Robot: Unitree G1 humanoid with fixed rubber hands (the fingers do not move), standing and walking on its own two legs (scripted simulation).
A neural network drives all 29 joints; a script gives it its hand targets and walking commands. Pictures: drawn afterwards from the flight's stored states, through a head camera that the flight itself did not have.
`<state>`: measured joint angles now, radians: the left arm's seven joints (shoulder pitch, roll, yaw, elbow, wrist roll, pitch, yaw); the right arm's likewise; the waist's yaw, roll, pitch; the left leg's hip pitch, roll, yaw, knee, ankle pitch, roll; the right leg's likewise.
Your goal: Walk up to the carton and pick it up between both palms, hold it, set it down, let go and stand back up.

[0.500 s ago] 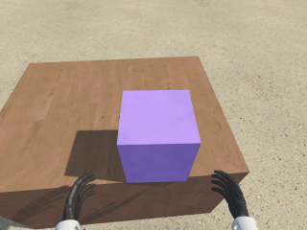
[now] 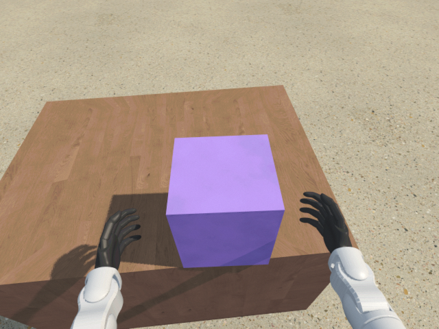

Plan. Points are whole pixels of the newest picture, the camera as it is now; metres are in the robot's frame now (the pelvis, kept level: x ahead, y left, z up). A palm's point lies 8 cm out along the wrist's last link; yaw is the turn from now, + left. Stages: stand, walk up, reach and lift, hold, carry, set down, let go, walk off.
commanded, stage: reach and lift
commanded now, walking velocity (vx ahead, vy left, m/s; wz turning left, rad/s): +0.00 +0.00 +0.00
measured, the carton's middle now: (223, 204) +0.40 +0.04 -0.05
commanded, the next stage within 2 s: none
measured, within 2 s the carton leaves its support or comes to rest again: neither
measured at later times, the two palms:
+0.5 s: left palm (106, 194) +0.33 +0.24 +0.09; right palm (328, 181) +0.36 -0.16 +0.09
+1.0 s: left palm (109, 150) +0.38 +0.24 +0.14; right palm (329, 139) +0.42 -0.16 +0.14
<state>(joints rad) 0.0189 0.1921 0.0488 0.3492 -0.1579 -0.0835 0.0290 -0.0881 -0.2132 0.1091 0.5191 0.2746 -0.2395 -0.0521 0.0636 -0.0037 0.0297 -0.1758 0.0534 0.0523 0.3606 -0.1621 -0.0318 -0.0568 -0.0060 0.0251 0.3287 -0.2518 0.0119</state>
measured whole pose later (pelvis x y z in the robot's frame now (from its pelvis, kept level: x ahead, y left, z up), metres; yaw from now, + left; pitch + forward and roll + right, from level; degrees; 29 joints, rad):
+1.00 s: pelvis -0.01 -0.01 +0.00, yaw +0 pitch +6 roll -1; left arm -0.69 0.30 0.16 0.50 -0.17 0.42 0.04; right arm -0.79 -0.32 0.12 0.72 0.40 0.23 -0.13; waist 0.06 0.00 -0.05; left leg -0.32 0.07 0.03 0.34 -0.11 -0.04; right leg -0.21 0.02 0.02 0.31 -0.20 0.00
